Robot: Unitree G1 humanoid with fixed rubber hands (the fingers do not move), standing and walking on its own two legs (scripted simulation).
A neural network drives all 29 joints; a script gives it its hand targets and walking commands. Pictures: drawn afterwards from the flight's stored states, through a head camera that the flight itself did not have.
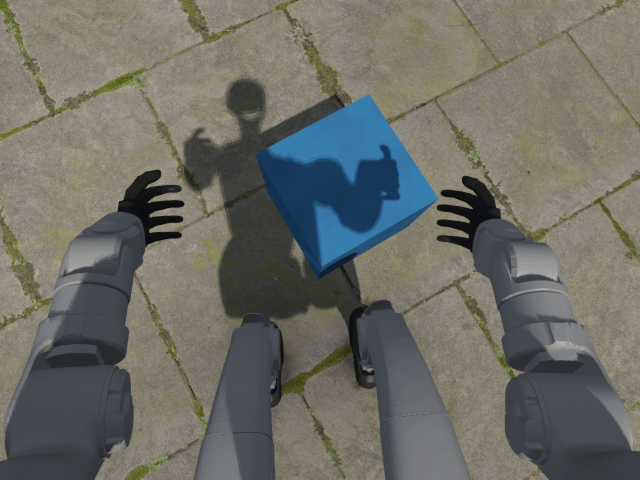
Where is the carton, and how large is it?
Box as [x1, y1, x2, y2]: [256, 94, 438, 278]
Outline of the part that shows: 368,94 256,154 268,193 318,278 406,227 438,198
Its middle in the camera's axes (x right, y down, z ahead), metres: +0.06 -0.11 +0.95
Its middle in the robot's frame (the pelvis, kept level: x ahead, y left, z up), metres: +0.56 -0.10 -0.53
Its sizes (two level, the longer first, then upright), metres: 0.289 0.282 0.269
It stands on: the floor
